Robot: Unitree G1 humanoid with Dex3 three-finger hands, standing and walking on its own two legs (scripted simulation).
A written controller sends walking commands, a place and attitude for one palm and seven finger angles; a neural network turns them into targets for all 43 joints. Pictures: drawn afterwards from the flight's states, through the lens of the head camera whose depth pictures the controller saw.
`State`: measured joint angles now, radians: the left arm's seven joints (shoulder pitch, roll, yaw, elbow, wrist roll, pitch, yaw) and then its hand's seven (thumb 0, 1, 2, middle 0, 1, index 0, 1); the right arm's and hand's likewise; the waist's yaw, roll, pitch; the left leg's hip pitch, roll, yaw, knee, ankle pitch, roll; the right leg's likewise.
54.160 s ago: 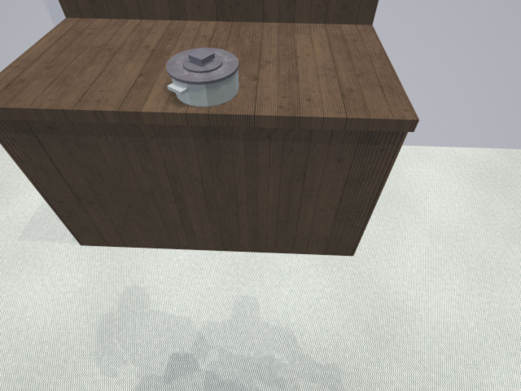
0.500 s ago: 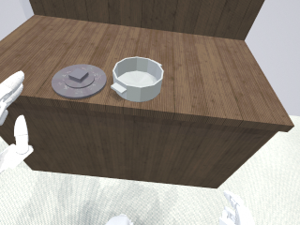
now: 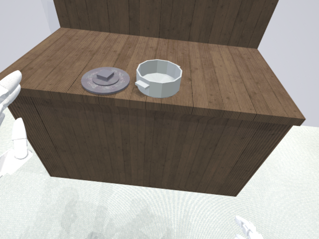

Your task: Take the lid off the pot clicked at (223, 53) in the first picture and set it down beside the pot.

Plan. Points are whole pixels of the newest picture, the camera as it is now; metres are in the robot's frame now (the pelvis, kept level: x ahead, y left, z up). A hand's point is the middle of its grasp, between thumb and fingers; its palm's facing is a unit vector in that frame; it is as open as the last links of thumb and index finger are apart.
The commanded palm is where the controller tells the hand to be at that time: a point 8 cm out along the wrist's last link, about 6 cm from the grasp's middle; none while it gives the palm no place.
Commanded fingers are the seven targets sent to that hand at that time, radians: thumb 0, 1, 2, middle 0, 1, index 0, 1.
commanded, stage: stop stepping back and stand still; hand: left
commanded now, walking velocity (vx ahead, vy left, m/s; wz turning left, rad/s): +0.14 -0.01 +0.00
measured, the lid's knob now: (105, 74) +0.72 +0.27 +0.04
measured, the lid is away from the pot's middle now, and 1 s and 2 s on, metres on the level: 0.22 0.22 0.22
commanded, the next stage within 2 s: let the arm hang, fingers relaxed in 1.42 s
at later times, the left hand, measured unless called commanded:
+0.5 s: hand (2, 167) +0.18 +0.28 +0.19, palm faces +0.42 -0.82 -0.40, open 7.4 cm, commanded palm none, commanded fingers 0.00 0.90 0.90 -0.20 -0.30 -0.20 -0.30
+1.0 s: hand out of the picture +0.05 +0.21 -0.17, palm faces +0.07 -0.98 -0.20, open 7.1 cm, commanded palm none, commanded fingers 0.00 0.90 0.90 -0.20 -0.30 -0.20 -0.30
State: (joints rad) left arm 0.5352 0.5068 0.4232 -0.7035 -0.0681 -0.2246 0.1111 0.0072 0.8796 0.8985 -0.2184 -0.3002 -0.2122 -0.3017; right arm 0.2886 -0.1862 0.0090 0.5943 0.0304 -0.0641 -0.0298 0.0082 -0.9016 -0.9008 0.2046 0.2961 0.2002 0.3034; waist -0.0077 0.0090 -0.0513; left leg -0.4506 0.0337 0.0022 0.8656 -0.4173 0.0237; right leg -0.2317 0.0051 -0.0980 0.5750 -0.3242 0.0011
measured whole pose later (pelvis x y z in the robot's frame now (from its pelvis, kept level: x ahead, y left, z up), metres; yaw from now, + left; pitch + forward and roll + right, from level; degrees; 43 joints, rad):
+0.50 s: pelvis -0.02 +0.02 +0.00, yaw +3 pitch +0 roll -3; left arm 0.40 0.45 0.33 -0.47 -0.01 -0.19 0.10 0.00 0.88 0.90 -0.21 -0.30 -0.21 -0.30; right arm 0.27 -0.20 0.00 0.67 0.01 -0.10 -0.01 0.01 -0.90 -0.90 0.20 0.30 0.20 0.30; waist 0.01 0.00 -0.09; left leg -0.42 0.03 0.06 0.82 -0.38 0.02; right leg -0.20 0.00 -0.12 0.53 -0.33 -0.01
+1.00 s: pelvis +0.02 +0.02 +0.01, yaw +4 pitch +3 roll +0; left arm 0.27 0.22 0.05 0.94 0.00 0.03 0.02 -0.03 0.95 0.90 -0.21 -0.30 -0.20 -0.30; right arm 0.39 -0.13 -0.05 0.96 -0.03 0.00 -0.03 0.01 -0.91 -0.90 0.20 0.29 0.19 0.30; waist -0.03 -0.05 0.05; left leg -0.24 -0.02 0.02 0.58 -0.39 0.04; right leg -0.34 0.03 0.01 0.61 -0.30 -0.02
